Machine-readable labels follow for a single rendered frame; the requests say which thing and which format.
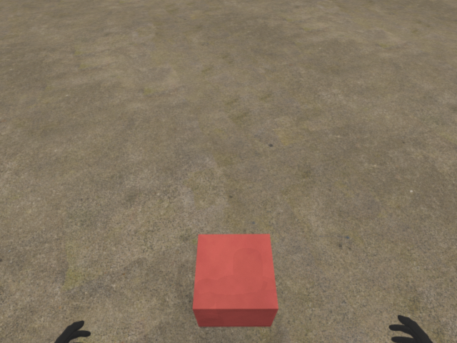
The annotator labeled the right robot hand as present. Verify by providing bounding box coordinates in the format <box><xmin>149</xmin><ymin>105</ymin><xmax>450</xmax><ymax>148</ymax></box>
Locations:
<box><xmin>389</xmin><ymin>315</ymin><xmax>433</xmax><ymax>343</ymax></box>

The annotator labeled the left robot hand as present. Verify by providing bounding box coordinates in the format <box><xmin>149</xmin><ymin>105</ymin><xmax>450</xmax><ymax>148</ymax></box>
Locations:
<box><xmin>54</xmin><ymin>321</ymin><xmax>91</xmax><ymax>343</ymax></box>

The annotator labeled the carton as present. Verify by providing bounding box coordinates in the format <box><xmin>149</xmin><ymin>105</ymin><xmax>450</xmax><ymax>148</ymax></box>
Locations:
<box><xmin>193</xmin><ymin>234</ymin><xmax>278</xmax><ymax>327</ymax></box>

